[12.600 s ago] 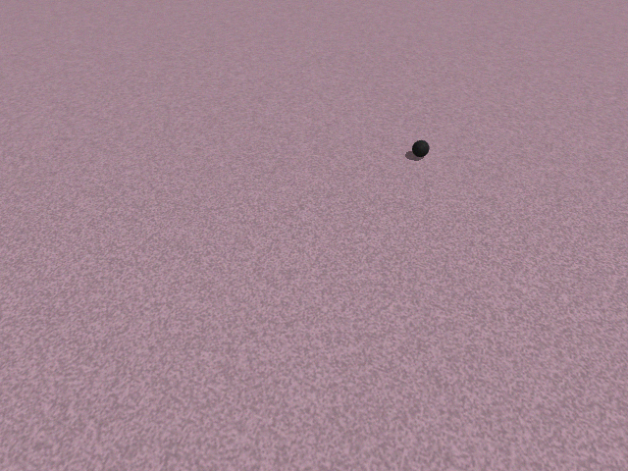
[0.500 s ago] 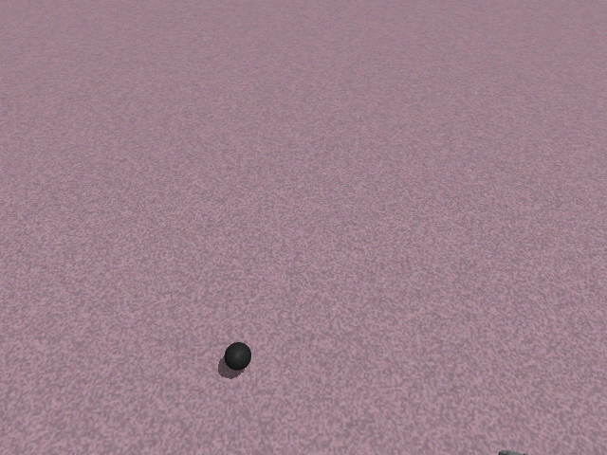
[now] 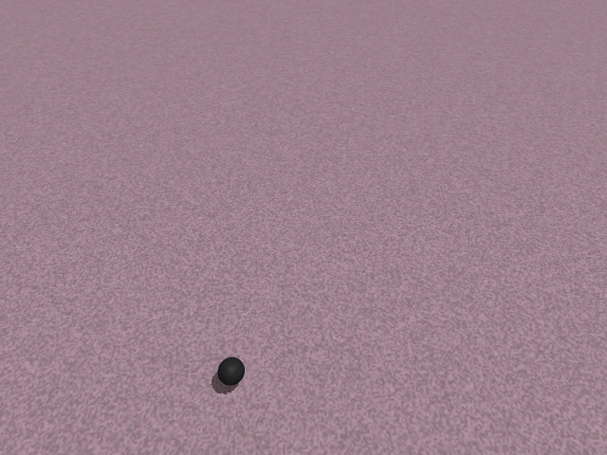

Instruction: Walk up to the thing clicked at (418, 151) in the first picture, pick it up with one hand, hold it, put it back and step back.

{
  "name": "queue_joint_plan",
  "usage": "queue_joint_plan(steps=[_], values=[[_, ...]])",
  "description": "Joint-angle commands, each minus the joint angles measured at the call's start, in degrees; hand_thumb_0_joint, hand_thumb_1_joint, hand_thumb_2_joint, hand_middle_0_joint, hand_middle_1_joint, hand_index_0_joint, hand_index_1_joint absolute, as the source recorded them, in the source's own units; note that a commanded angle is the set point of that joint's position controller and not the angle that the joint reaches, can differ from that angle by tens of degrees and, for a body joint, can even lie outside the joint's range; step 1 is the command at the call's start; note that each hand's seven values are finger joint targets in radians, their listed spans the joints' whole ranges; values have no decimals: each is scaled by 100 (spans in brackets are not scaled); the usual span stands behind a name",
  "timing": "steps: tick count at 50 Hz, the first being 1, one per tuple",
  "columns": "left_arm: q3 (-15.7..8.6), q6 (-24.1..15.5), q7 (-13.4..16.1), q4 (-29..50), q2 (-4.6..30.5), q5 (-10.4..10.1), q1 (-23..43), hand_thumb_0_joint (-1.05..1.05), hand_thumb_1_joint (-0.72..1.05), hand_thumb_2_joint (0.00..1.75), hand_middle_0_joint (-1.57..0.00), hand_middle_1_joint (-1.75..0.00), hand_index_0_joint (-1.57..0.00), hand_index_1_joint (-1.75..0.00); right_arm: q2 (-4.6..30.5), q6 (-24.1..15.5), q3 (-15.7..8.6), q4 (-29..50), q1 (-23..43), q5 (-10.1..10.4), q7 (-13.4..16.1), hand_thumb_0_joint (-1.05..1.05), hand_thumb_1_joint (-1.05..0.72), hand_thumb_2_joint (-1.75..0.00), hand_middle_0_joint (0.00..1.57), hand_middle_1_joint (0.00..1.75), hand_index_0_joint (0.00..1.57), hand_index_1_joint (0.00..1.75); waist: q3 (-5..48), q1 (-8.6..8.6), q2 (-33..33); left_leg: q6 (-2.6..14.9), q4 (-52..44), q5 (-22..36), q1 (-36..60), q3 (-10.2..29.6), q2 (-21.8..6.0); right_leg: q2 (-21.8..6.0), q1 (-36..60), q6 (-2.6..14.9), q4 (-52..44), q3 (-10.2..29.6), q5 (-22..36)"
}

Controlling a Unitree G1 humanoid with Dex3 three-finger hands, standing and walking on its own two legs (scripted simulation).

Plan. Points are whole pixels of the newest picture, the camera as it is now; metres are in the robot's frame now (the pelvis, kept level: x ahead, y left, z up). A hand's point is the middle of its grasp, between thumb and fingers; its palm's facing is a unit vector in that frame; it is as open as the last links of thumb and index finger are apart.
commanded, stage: stand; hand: left
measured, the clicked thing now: (231, 371) +0.52 +0.23 -0.74
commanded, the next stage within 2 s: none
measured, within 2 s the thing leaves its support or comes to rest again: neither
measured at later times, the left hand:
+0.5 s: hand out of the picture +0.07 +0.26 -0.15, palm faces -0.02 -0.94 -0.34, open 7.4 cm
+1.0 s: hand out of the picture +0.08 +0.26 -0.16, palm faces -0.02 -0.94 -0.33, open 7.4 cm
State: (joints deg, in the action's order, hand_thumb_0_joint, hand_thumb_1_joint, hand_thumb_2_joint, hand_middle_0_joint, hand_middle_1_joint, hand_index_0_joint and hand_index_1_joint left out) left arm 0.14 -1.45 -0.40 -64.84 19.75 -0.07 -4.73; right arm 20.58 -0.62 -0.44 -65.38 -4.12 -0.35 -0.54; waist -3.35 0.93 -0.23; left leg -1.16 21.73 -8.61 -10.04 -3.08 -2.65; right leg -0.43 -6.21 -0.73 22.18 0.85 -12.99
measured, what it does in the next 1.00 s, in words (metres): stands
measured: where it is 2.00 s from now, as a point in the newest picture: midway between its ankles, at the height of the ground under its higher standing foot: outside the picture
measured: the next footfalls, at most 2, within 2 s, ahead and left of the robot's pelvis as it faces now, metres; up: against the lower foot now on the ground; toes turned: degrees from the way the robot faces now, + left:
none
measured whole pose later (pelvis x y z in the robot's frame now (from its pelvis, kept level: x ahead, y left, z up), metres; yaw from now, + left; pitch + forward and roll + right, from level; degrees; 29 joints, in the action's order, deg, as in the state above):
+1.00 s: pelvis +0.00 +0.01 +0.00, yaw +0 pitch -3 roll +0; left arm 0.2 -0.7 -0.2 -64.6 20.0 0.3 -6.7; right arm 19.6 -0.4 -0.4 -66.3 -4.3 -0.5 -0.6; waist -2.5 0.6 0.3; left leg -0.1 18.9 -7.5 -8.8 -3.2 -1.3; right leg -1.7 -4.4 -1.8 18.4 0.8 -11.5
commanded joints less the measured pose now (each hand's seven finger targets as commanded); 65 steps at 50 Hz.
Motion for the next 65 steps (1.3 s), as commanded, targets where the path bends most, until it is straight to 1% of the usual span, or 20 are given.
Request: queue_joint_plan(steps=[1,3,5,7,11,12,15,20,24,27,29,33,35,37,41,46,54,59,61,65], values=[[-260,-81,67,285,1291,29,209,0,90,90,-20,-30,-20,-30,1160,-148,-217,338,401,-10,44,0,-90,-90,20,30,20,30,482,-67,-44,147,-441,448,463,602,-540,-655,-230,129,-579,536,747],[-261,-85,71,280,1292,37,252,0,90,90,-20,-30,-20,-30,1150,-140,-218,318,383,0,43,0,-90,-90,20,30,20,30,518,-37,41,147,-447,481,517,600,-552,-673,-203,136,-631,549,792],[-271,-67,66,286,1288,30,301,0,90,90,-20,-30,-20,-30,1132,-138,-217,295,346,-15,41,0,-90,-90,20,30,20,30,372,-20,-14,119,-561,175,372,606,-534,-646,-263,140,-677,541,495],[-262,-81,60,313,1281,39,307,0,90,90,-20,-30,-20,-30,1138,-152,-223,299,372,-16,36,0,-90,-90,20,30,20,30,535,-21,-17,150,-511,502,552,588,-565,-676,-207,152,-655,545,808],[-266,-77,66,313,1285,36,311,0,90,90,-20,-30,-20,-30,1121,-133,-226,268,316,-20,39,0,-90,-90,20,30,20,30,478,2,55,138,-547,283,531,582,-549,-667,-296,134,-737,543,563],[-265,-80,65,314,1279,34,291,0,90,90,-20,-30,-20,-30,1131,-140,-228,259,341,-20,34,0,-90,-90,20,30,20,30,537,-15,13,149,-524,417,595,581,-563,-675,-240,140,-721,546,711],[-254,-67,62,307,1238,40,250,0,90,90,-20,-30,-20,-30,1159,-127,-242,262,371,-28,31,0,-90,-90,20,30,20,30,376,-24,23,143,-591,52,473,592,-531,-650,-386,124,-807,534,301],[-254,-79,63,331,1248,39,200,0,90,90,-20,-30,-20,-30,1147,-143,-237,255,330,-24,33,0,-90,-90,20,30,20,30,595,-25,13,180,-546,425,601,609,-570,-683,-215,120,-742,513,704],[-243,-58,65,310,1270,48,152,0,90,90,-20,-30,-20,-30,1143,-111,-240,230,292,-26,30,0,-90,-90,20,30,20,30,327,-11,122,175,-595,-66,492,634,-526,-661,-480,127,-863,523,134],[-237,-47,56,326,1233,51,144,0,90,90,-20,-30,-20,-30,1156,-115,-241,212,232,-32,26,0,-90,-90,20,30,20,30,325,6,-11,171,-676,-196,372,669,-532,-649,-412,122,-812,485,132],[-244,-39,57,344,1231,52,138,0,90,90,-20,-30,-20,-30,1174,-117,-250,227,257,-41,33,0,-90,-90,20,30,20,30,427,-11,-30,174,-687,-135,388,677,-544,-648,-328,128,-762,468,250],[-237,-57,62,347,1262,44,75,0,90,90,-20,-30,-20,-30,1124,-138,-234,228,245,-31,35,0,-90,-90,20,30,20,30,585,-23,23,200,-566,491,579,628,-569,-689,-228,136,-707,476,593],[-225,-46,66,342,1235,49,84,0,90,90,-20,-30,-20,-30,1141,-119,-230,208,265,-32,36,0,-90,-90,20,30,20,30,419,-28,18,190,-595,229,467,651,-542,-683,-287,127,-761,460,412],[-218,-51,71,359,1235,56,23,0,90,90,-20,-30,-20,-30,1153,-123,-247,229,306,-20,35,0,-90,-90,20,30,20,30,529,-39,9,206,-532,534,618,635,-563,-676,-283,122,-732,435,610],[-214,-61,76,364,1253,51,5,0,90,90,-20,-30,-20,-30,1137,-125,-228,234,263,-20,32,0,-90,-90,20,30,20,30,564,-27,44,212,-508,678,633,628,-557,-709,-212,117,-712,435,764],[-222,-16,68,361,1216,44,37,0,90,90,-20,-30,-20,-30,1158,-123,-217,219,220,-23,50,0,-90,-90,20,30,20,30,370,-32,-67,208,-654,351,452,650,-558,-692,-210,129,-718,406,518],[-223,-34,75,370,1268,53,27,0,90,90,-20,-30,-20,-30,1134,-129,-217,253,256,-5,42,0,-90,-90,20,30,20,30,470,-33,85,213,-566,698,585,654,-562,-722,-146,117,-752,397,691],[-213,-31,73,383,1241,66,-11,0,90,90,-20,-30,-20,-30,1163,-114,-218,276,280,-12,44,0,-90,-90,20,30,20,30,372,-48,28,195,-593,444,544,641,-530,-707,-248,112,-835,378,501],[-216,-12,65,390,1242,69,35,0,90,90,-20,-30,-20,-30,1167,-109,-218,262,228,-19,47,0,-90,-90,20,30,20,30,305,-19,-53,188,-682,61,418,660,-509,-712,-237,138,-824,389,327],[-231,-9,62,387,1263,70,-36,0,90,90,-20,-30,-20,-30,1179,-126,-220,264,259,-12,48,0,-90,-90,20,30,20,30,384,-59,-10,192,-686,256,515,682,-530,-707,-233,135,-784,370,459]])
